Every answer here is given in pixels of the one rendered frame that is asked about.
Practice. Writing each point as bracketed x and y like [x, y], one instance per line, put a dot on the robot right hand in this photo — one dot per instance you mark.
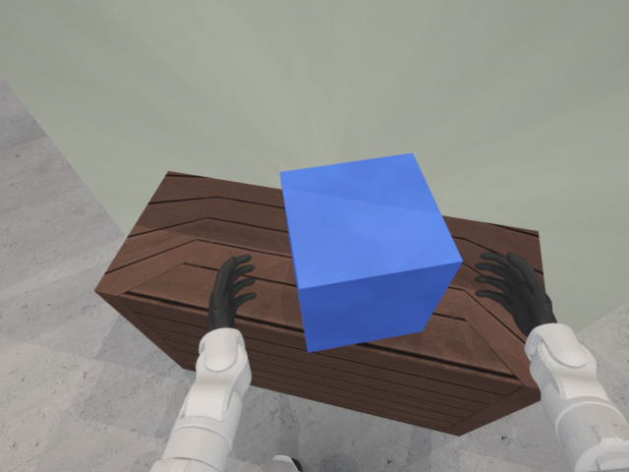
[524, 296]

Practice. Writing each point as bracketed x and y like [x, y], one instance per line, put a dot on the left robot forearm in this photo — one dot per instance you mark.
[206, 426]

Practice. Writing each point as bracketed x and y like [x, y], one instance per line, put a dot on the left robot shin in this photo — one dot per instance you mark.
[284, 458]

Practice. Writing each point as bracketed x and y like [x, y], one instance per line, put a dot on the robot left hand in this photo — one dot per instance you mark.
[223, 305]

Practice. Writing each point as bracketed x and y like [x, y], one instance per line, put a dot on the right robot forearm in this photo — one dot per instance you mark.
[594, 433]

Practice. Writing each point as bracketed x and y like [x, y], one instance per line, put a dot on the carton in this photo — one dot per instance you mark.
[371, 252]

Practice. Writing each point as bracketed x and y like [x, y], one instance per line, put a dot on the pedestal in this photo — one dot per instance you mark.
[466, 369]

